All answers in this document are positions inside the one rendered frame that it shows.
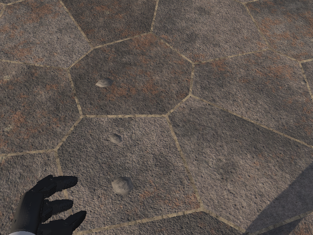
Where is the left robot hand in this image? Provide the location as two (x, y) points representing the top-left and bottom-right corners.
(10, 174), (87, 235)

